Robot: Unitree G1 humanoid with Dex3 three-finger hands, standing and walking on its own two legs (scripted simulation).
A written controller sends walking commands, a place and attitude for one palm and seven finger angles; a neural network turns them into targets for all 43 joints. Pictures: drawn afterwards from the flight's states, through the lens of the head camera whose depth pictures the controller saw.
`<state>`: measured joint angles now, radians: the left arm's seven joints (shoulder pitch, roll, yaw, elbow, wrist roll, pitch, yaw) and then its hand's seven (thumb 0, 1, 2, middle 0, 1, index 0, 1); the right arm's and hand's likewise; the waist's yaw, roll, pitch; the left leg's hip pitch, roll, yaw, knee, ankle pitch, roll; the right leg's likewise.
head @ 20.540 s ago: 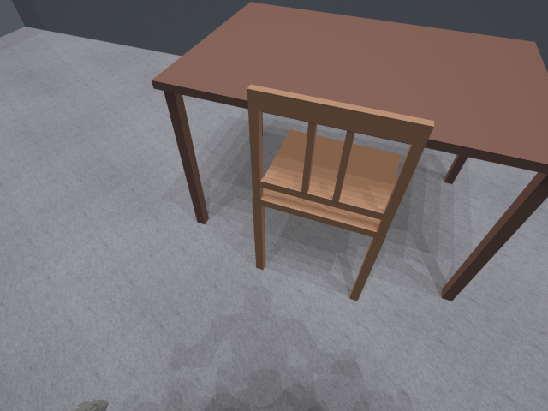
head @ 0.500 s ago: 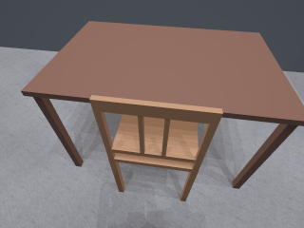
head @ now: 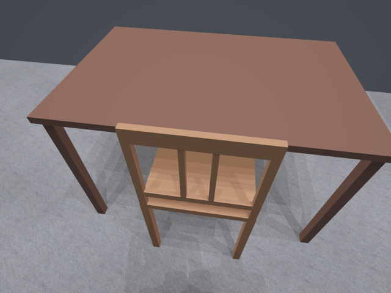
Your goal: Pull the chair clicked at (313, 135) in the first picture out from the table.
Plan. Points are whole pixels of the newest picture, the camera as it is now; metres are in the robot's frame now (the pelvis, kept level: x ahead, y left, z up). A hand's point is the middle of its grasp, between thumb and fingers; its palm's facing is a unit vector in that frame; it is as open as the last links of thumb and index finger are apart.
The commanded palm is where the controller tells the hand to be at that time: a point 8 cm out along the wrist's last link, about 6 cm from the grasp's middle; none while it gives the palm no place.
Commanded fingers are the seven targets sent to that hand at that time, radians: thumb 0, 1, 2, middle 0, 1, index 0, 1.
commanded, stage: raise the hand toward the chair's back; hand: left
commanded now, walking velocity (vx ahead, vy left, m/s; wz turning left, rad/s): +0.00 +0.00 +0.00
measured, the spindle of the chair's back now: (182, 174) +0.48 +0.08 -0.12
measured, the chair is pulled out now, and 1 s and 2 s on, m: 0.00 0.00 0.00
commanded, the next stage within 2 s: none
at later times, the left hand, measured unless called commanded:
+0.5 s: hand (141, 271) +0.17 +0.12 -0.03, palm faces -0.12 -0.99 +0.06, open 8.9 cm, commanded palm +0.12 +0.21 -0.07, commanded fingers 0.00 0.41 0.69 -0.15 -0.22 -0.15 -0.22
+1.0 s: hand (108, 276) +0.17 +0.19 -0.06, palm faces -0.06 -1.00 -0.03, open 13.4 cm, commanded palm +0.14 +0.25 -0.05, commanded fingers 0.00 -0.17 0.44 -0.09 -0.13 -0.09 -0.13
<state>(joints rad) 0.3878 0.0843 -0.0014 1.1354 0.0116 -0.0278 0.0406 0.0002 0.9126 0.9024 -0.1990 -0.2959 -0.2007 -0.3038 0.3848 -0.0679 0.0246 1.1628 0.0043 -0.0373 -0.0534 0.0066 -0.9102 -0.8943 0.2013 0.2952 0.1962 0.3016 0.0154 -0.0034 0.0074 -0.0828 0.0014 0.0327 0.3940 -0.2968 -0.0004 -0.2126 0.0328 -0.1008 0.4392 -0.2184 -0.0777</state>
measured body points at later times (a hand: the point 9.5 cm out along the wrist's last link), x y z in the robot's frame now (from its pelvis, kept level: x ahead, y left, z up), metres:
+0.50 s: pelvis -0.04 +0.01 -0.07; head +0.00 +0.03 +0.38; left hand +0.17 +0.18 -0.03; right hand +0.20 -0.27 -0.07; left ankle -0.05 +0.12 -0.74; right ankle +0.02 -0.07 -0.74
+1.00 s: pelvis -0.05 +0.03 -0.09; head +0.03 +0.04 +0.35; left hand +0.16 +0.25 -0.05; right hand +0.12 -0.19 -0.18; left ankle -0.05 +0.12 -0.74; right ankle +0.01 -0.07 -0.74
